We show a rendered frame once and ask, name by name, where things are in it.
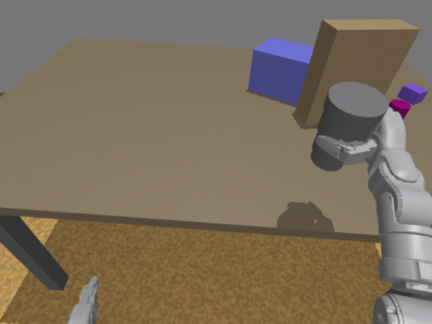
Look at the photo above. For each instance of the right robot arm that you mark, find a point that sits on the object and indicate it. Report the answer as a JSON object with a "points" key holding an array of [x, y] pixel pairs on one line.
{"points": [[404, 210]]}

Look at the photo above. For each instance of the table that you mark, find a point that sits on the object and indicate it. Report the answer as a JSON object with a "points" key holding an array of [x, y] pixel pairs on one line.
{"points": [[169, 135]]}

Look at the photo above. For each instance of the left robot hand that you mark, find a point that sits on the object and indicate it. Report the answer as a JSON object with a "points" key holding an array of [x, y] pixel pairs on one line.
{"points": [[85, 311]]}

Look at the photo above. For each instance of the right robot hand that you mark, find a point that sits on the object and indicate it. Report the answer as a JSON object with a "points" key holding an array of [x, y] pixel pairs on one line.
{"points": [[390, 133]]}

